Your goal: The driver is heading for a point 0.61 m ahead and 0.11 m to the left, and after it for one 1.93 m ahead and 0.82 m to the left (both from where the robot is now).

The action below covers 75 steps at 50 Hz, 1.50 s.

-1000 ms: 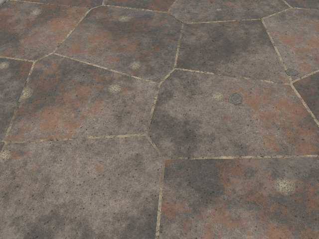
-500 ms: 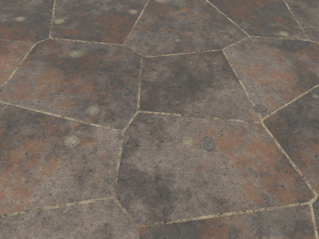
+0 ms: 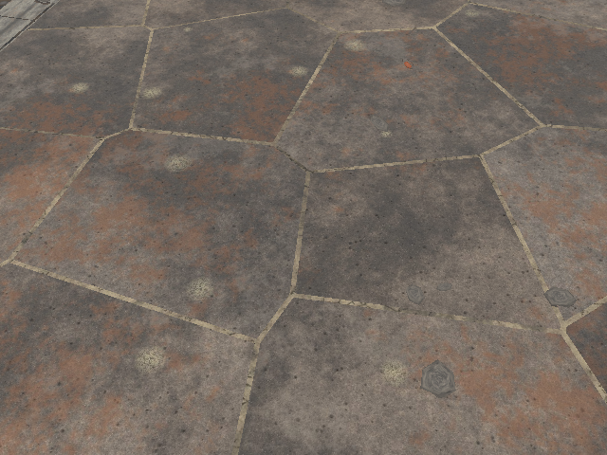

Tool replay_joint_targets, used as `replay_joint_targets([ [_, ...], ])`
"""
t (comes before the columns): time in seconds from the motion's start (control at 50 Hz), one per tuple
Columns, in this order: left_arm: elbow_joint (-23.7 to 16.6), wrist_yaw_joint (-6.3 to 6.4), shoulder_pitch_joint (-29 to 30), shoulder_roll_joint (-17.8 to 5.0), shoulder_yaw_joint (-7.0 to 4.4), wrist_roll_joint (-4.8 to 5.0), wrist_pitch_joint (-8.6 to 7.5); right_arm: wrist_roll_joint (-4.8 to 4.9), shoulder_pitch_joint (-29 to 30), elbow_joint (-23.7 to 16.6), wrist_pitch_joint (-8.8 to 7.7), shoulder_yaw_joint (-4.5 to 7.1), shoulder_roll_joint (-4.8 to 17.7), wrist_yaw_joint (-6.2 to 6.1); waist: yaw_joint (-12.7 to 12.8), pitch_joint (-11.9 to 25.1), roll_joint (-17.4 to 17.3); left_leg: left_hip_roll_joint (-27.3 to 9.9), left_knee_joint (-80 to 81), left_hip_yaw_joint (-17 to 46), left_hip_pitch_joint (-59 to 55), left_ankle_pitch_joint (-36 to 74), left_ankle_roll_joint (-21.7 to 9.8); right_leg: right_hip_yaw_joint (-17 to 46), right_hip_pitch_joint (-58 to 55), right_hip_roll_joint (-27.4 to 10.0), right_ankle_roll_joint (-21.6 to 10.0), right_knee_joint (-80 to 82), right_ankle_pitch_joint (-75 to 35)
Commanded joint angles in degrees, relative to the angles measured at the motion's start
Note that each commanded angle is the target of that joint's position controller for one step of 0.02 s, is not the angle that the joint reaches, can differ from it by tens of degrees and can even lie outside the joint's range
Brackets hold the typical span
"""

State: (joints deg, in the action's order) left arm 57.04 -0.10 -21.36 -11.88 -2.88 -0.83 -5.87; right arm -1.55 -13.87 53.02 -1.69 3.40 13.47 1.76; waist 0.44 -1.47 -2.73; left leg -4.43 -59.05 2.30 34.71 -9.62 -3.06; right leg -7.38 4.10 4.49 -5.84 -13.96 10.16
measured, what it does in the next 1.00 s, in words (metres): walks ahead, turning left: left foot, then right foot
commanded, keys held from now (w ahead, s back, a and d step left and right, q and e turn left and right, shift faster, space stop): w+q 0.42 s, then w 0.28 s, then no key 0.30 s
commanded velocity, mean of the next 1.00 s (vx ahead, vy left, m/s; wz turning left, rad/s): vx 0.43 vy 0.00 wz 0.31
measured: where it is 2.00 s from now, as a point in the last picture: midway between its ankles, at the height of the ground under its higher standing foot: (277, 434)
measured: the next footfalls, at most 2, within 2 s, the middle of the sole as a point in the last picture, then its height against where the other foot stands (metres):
left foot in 0.30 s outside the picture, level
right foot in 0.82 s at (313, 395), level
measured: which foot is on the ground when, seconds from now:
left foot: up 0.00-0.28, down 0.30-0.84, up 0.86-1.00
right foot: down 0.00-0.32, up 0.34-0.80, down 0.82-1.00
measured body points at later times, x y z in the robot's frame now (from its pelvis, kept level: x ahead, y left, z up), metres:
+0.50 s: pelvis +0.26 +0.06 -0.01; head +0.28 +0.08 +0.44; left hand +0.30 +0.33 -0.14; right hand +0.37 -0.19 -0.14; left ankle +0.25 +0.09 -0.75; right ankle +0.31 -0.10 -0.66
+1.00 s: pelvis +0.51 +0.08 -0.01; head +0.55 +0.07 +0.44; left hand +0.52 +0.34 -0.13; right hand +0.62 -0.15 -0.16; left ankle +0.39 +0.17 -0.67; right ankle +0.61 +0.04 -0.75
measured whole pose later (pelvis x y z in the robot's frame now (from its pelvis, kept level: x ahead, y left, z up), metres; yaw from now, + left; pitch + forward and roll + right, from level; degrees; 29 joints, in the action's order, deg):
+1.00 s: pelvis +0.51 +0.08 -0.01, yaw +20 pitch -1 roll +0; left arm 50.9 0.1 -11.2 -12.1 -1.0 -0.5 -4.1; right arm -1.2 -16.0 54.3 -1.7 2.2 13.9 -0.7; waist -0.9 -5.2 -1.8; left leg 2.9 -61.6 3.5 20.8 -24.1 -1.3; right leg -5.0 17.6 2.0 -4.9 -23.2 5.3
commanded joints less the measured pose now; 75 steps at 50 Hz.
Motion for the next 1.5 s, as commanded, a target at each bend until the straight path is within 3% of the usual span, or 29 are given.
replay_joint_targets([
  [0.02, -2.1, 0.35, -1.5, -5.4, -0.64, 0.05, -1.1, 0.25, 1.4, -2.7, 0.14, 0.24, 1.7, 0.34, -0.6, -3.7, 5.6, -0.2, 3.4, 0.0, 5.1, 6.5, 0.5, 6.9, 1.2, -15.7, -1.8, 8.5, -14.6],
  [0.18, 0.6, 2.0, -7.5, -6.1, -0.17, -0.24, -0.54, -0.13, 13.8, -7.9, -0.42, -1.3, 0.1, 0.95, 2.3, -5.1, 6.1, 2.5, 22.0, -9.2, 2.7, 7.9, -2.1, -1.7, -9.6, -17.5, -0.3, 3.1, -34.6],
  [0.24, 0.5, 2.82, -6.0, -8.3, -0.63, -0.45, 0.18, -0.33, 8.9, -7.1, -0.36, -0.52, 1.6, 0.46, -0.8, -1.2, 8.5, 7.2, 23.6, -12.3, -5.3, -0.4, -5.6, -4.2, -13.2, -18.7, 0.2, -7.8, -57.9],
  [0.28, -0.3, 2.73, -4.5, -9.8, -1.14, -0.67, 1.13, -0.62, -1.5, -4.1, -0.76, 0.94, 4.2, 0.12, -5.3, 4.9, 9.0, 10.2, 27.1, -11.8, -17.6, -3.8, -8.9, -5.1, -10.8, -19.0, -0.2, -24.8, -58.5],
  [0.3, -1.7, 2.34, -2.4, -10.1, -1.25, -0.25, 1.21, -1.38, -9.5, -2.0, -1.07, 2.3, 7.0, -0.29, -9.8, 8.8, 6.3, 7.3, 32.0, -5.9, -30.4, -3.0, -11.7, -5.8, -1.3, -17.8, 0.9, -39.3, -45.7],
  [0.32, -5.0, 1.29, -4.6, -4.7, -0.27, 0.51, 0.84, -1.71, -12.2, -2.1, -0.92, 4.23, 13.7, -1.01, -7.6, 14.6, -5.7, -10.1, 31.8, 18.8, -48.6, 0.2, -19.3, -5.7, 20.6, -9.7, 3.4, -61.1, -1.2],
  [0.34, -7.7, 0.62, -0.3, -6.7, -0.77, 0.33, 0.26, 0.15, -11.3, -2.6, -0.13, 4.43, 14.5, -0.82, -7.1, 17.1, -4.6, -16.0, 40.9, 40.9, -53.1, -0.5, -24.5, 5.6, 34.7, -1.5, 4.2, -71.8, 20.2],
  [0.36, -9.5, 0.21, 5.5, -7.2, -0.74, -0.08, -0.46, 1.0, -7.9, -2.5, 0.22, 4.05, 13.0, -1.18, -6.2, 7.6, 0.7, -14.2, 43.1, 31.3, -46.2, -1.7, -21.7, 9.9, 40.6, -6.5, 3.7, -69.5, 13.9],
  [0.38, -9.9, 0.01, 6.0, -7.4, -0.68, 0.3, -1.06, 1.18, -4.8, -2.9, 0.19, 3.24, 9.8, -1.29, -3.9, 2.9, 3.4, -12.4, 45.0, 25.6, -38.2, 1.6, -18.8, 9.5, 38.4, -8.5, 3.8, -64.0, 9.1],
  [0.42, -9.3, 0.17, 4.1, -6.6, -0.69, -1.0, 0.39, 1.53, -1.2, -3.4, -0.49, 2.18, 6.6, -1.7, 0.6, -1.1, 5.2, -6.6, 46.7, 16.4, -27.2, 12.0, -14.7, 9.3, 31.0, -10.8, 5.5, -55.8, 7.5],
  [0.5, -10.0, -0.81, 4.7, -4.8, -0.38, -1.95, 3.48, 1.66, -4.5, -2.2, -2.64, 1.92, 7.6, -1.6, 1.5, 0.0, 1.9, -2.4, 48.1, 8.8, -24.4, 23.1, -12.6, 6.6, 28.7, -11.4, 7.6, -47.7, 2.8],
  [0.6, -13.5, -1.35, 15.7, -5.2, -0.16, -1.27, 3.79, 1.6, -11.2, -0.7, -2.72, 1.39, 7.3, -1.55, -2.8, -1.3, -0.6, -1.3, 48.6, 7.0, -31.5, 27.6, -7.6, 5.2, 34.3, -11.1, 7.3, -34.7, -8.1],
  [0.72, -16.8, -1.67, 24.8, -5.0, 0.7, -0.77, 2.97, 0.59, -14.7, 0.7, -2.72, 0.61, 7.3, -2.47, -5.4, -3.5, -0.8, -3.7, 46.4, 6.9, -40.2, 33.4, -7.5, 3.7, 34.5, -7.7, 4.8, -21.9, -9.9],
  [0.76, -16.0, -1.37, 21.4, -5.1, 0.76, -0.81, 2.14, 0.31, -13.2, 0.9, -2.76, 0.37, 7.6, -2.97, -3.3, -2.7, -1.6, -3.8, 42.0, 5.7, -39.8, 45.6, -6.1, 3.1, 27.2, -5.2, 3.0, -18.2, -7.5],
  [0.8, -11.9, -0.35, 9.9, -7.5, -0.2, -0.83, 1.18, 0.28, -11.0, 0.9, -3.13, 0.48, 8.8, -3.27, 1.5, 2.4, -2.6, -2.9, 31.6, 5.8, -40.1, 55.7, -4.0, 3.5, 15.0, -2.0, 1.0, -14.8, -6.9],
  [0.82, -9.5, 0.25, 2.3, -8.3, -0.54, -1.26, 0.35, 1.07, -9.4, 0.8, -3.28, 0.48, 9.1, -3.15, 5.6, 5.7, -1.1, -0.8, 22.0, 4.3, -36.6, 49.8, -2.9, 4.5, 4.8, -3.9, -0.2, -9.2, -16.8],
  [0.84, -7.8, 1.04, -5.7, -12.4, -1.31, -2.48, -0.15, 2.12, -10.1, -1.1, -3.73, -0.21, 7.0, -3.09, 7.1, 13.1, 4.7, 2.9, 7.3, 2.7, -26.2, 27.0, -1.7, 14.3, -10.6, -15.7, -2.6, -13.8, -39.6],
  [0.86, -7.4, 0.2, -5.8, -16.4, -2.38, -1.95, 0.47, 5.03, -23.3, 1.2, -2.97, -1.13, 0.9, -3.24, 1.8, 23.6, 18.5, 12.8, -14.0, 0.0, -11.5, -26.8, 0.8, 33.8, -26.0, -33.1, -15.0, -17.3, -67.2],
  [0.88, -8.3, -0.44, -4.2, -12.4, -1.8, 0.81, 1.25, 2.39, -19.9, 2.6, -2.08, 0.18, 7.5, -3.8, 2.8, 23.1, 6.6, 11.2, -16.4, 5.2, -10.9, -23.1, 0.2, 33.8, -19.1, -29.1, -14.2, -13.5, -62.5],
  [0.92, -9.4, -0.17, 6.8, -5.6, 0.33, 0.81, 1.4, 0.9, -11.7, 0.9, -1.62, -0.21, 5.3, -3.29, -0.3, 7.9, 4.5, 6.7, -11.0, 4.2, -8.4, -17.1, 1.0, 22.4, -4.0, -23.4, -10.0, -7.1, -47.8],
  [0.96, -8.2, 0.55, 7.9, -3.8, 1.38, 0.81, 1.42, -0.34, -11.2, 1.2, 0.19, -0.38, 4.0, -2.38, -2.3, 4.2, 6.6, 4.8, -4.7, 3.0, -14.2, -14.0, 2.0, 15.7, 5.9, -19.0, -7.0, -3.0, -42.9],
  [1.04, -6.7, 0.38, 8.5, -6.0, 1.57, -0.32, 0.91, 0.04, -12.2, 3.0, 2.36, -1.27, 1.1, -2.34, -4.6, 5.4, 8.5, 5.0, 7.1, -0.3, -21.5, -11.7, 3.3, 9.8, 12.7, -16.2, -6.5, -1.6, -38.9],
  [1.14, -4.9, 0.5, 5.8, -7.4, 1.19, -0.44, 3.06, 0.11, -5.3, 3.2, 3.53, -1.82, 2.2, -3.11, -1.4, 3.5, 10.0, 3.7, 19.3, -2.3, -23.0, -9.1, 3.0, 13.7, 15.1, -15.7, -5.3, 2.3, -1.0],
  [1.22, -4.0, 0.97, 5.8, -6.1, 1.53, 0.07, 4.52, -0.14, -5.2, 4.9, 2.28, -2.57, 1.5, -3.62, -2.2, -0.9, 5.7, 2.5, 35.3, -1.0, -29.3, -2.2, 1.5, 16.0, 19.9, -14.5, -1.2, 1.3, 14.2],
  [1.24, -3.7, 0.94, 4.9, -5.2, 1.69, 0.04, 4.51, -0.56, -6.1, 5.3, 1.53, -2.56, 2.8, -3.88, -1.7, -1.4, 3.3, -1.5, 39.0, 3.7, -30.2, -0.5, 0.8, 15.5, 19.9, -13.1, 0.9, -0.9, 13.0],
  [1.26, -3.2, 0.73, 1.3, -3.5, 1.79, 0.78, 4.62, 0.16, -4.0, 5.5, 1.11, -2.17, 5.4, -4.01, 1.9, -2.9, -2.3, -4.3, 40.4, 8.1, -24.9, -2.4, -1.0, 11.6, 17.5, -8.4, 2.4, -2.2, 9.3],
  [1.28, -1.7, 0.74, 1.1, -2.9, 2.0, 0.8, 4.89, 0.97, -3.0, 6.1, 0.78, -2.68, 3.1, -3.68, 1.6, -2.9, -3.8, -4.4, 43.1, 8.4, -17.5, -7.8, -1.1, 9.7, 9.1, -7.2, 3.1, -3.7, 4.4],
  [1.34, -0.2, 0.92, 1.3, -4.4, 1.57, 0.34, 4.96, 1.35, -2.3, 6.9, 0.06, -2.95, 2.2, -3.74, 1.6, -2.0, -2.2, -1.3, 44.0, 5.4, -17.1, -6.1, 1.0, 10.8, 3.6, -8.9, 2.7, -4.9, -0.9],
  [1.5, 3.1, 1.58, 1.7, -2.5, 2.22, 0.39, 4.85, 1.2, -5.2, 9.5, 0.27, -3.16, 1.0, -3.99, 0.2, -1.8, 2.2, -1.0, 42.1, 4.0, -22.9, 0.5, 0.0, 10.9, 6.0, -9.5, 3.3, -4.0, -2.6],
])
Velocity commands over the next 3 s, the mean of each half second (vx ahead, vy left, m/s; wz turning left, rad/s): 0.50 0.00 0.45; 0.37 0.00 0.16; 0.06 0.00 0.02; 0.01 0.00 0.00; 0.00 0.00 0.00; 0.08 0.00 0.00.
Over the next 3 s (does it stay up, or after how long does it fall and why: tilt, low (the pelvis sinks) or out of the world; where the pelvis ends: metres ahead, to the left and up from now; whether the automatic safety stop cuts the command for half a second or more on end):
stays up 0.60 0.14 -0.01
